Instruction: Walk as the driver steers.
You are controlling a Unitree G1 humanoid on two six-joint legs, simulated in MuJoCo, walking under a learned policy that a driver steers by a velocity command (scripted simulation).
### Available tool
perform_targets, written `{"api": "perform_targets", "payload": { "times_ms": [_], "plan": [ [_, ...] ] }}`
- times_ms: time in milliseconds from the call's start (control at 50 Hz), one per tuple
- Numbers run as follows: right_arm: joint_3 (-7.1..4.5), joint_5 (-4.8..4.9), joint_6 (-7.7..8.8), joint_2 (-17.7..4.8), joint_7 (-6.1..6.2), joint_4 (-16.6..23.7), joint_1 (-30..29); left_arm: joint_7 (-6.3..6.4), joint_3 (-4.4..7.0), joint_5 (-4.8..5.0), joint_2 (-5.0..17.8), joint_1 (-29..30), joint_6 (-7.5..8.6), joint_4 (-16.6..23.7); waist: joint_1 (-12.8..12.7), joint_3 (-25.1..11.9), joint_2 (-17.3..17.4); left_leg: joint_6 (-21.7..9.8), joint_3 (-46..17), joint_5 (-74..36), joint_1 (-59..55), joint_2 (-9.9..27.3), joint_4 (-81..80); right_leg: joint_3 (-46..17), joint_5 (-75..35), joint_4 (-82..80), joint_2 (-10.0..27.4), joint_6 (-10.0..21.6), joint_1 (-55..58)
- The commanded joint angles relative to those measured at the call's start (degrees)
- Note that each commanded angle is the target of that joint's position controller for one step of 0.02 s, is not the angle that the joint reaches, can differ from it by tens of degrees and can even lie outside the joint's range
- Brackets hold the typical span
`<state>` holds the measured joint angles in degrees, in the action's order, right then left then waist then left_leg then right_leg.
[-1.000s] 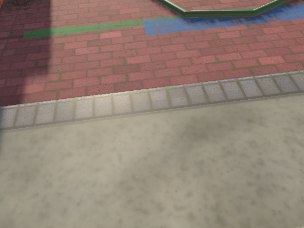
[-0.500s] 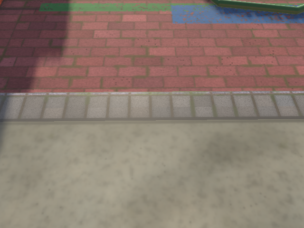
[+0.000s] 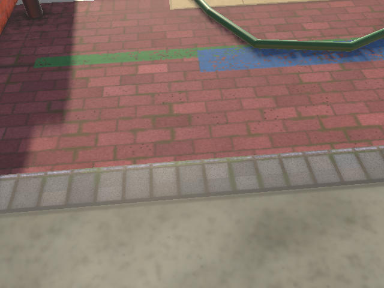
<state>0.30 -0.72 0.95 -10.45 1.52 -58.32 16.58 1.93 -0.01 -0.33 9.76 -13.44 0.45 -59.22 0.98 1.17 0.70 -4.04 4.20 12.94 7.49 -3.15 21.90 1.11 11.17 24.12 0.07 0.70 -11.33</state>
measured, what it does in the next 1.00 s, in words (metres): stands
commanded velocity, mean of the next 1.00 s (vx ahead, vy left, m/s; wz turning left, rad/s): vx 0.03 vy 0.00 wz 0.00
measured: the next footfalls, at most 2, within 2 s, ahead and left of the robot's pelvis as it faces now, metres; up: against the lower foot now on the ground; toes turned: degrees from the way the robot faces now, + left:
right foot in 1.26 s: +0.19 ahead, -0.14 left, +0.00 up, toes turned -5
left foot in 1.76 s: +0.53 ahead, +0.02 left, +0.00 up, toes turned +5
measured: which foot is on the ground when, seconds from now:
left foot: down 0.00-1.00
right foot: down 0.00-0.94, up 0.96-1.00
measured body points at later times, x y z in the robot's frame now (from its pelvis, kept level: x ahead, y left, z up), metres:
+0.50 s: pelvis +0.01 +0.00 +0.00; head +0.01 +0.00 +0.45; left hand +0.00 +0.21 -0.16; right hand +0.00 -0.22 -0.16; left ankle -0.01 +0.07 -0.74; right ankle +0.02 -0.11 -0.74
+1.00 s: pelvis +0.02 +0.00 +0.00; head +0.02 +0.00 +0.45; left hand -0.01 +0.21 -0.16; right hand -0.03 -0.21 -0.16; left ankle -0.01 +0.07 -0.74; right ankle +0.02 -0.10 -0.73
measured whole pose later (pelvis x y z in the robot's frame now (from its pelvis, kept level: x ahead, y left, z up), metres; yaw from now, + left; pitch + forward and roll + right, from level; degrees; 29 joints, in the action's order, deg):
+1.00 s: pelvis +0.02 +0.00 +0.00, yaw +0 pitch -1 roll +0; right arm -0.4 -0.7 0.4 -7.6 2.4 -66.1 22.5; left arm 1.7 -0.6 -1.8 7.3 -19.7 -0.4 -67.0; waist 0.9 -0.7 0.0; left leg -5.4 3.8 16.7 6.1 -3.5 22.3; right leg 2.3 22.2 33.8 0.2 2.4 -13.9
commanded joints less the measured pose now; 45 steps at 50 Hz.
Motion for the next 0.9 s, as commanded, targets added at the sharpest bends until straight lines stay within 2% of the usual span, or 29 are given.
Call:
{"api": "perform_targets", "payload": {
  "times_ms": [20, 160, 380, 860, 880, 900],
  "plan": [
    [-0.77, 0.12, 0.30, -4.2, 0.42, -0.6, 3.6, 0.33, 0.87, 0.13, 5.2, -2.6, 0.40, -0.1, -0.4, 1.7, -1.9, 0.1, -7.9, -5.3, 1.7, 7.7, -5.0, -6.8, -8.0, -4.8, 6.0, 2.3, 1.8],
    [-0.50, 0.16, 0.01, -3.4, 0.95, -3.4, 3.7, 0.53, 0.53, 0.01, 4.6, -3.5, 0.26, -2.8, -0.7, 1.9, -0.8, 0.2, -7.8, -6.8, 0.4, 8.1, -5.1, -6.3, -8.7, -5.1, 5.8, 2.3, 2.0],
    [-0.07, 0.18, -0.16, -2.3, 1.26, -6.1, 4.8, 0.74, -0.12, -0.06, 3.1, -5.4, -0.07, -5.8, -0.7, 3.1, -0.8, 0.2, -7.9, -6.4, 0.8, 8.4, -5.2, -6.0, -7.3, -5.5, 5.4, 2.1, 1.6],
    [0.40, 0.17, 0.31, 0.0, 1.36, -8.0, 7.8, 0.84, -0.72, -0.02, 1.1, -8.1, -0.29, -8.5, -1.0, 4.2, -0.6, 0.0, -8.5, -4.7, 2.3, 8.6, -6.4, -5.5, -4.9, -5.2, 5.2, 1.4, 0.9],
    [0.43, 0.14, 0.29, 0.1, 1.33, -8.2, 8.4, 0.82, -0.81, -0.09, 0.8, -8.7, -0.33, -8.7, -0.8, 3.1, -0.3, -0.1, -8.7, 0.3, 1.8, 8.3, -7.3, -5.1, -1.8, -5.3, 4.6, 1.4, 1.2],
    [0.04, 0.14, 0.13, -0.8, 1.30, -8.1, 8.7, 0.77, -0.65, -0.25, 1.0, -8.6, -0.40, -8.5, -0.6, 3.6, 0.6, -0.6, -9.6, 7.0, 2.3, 8.1, -8.3, -4.0, 2.5, -3.9, 3.3, 1.5, 0.2]
  ]
}}
Keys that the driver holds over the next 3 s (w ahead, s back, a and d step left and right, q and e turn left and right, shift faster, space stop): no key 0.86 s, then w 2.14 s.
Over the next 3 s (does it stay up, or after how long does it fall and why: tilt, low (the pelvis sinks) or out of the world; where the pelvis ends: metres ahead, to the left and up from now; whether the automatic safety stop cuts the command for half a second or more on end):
stays up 1.02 -0.05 -0.02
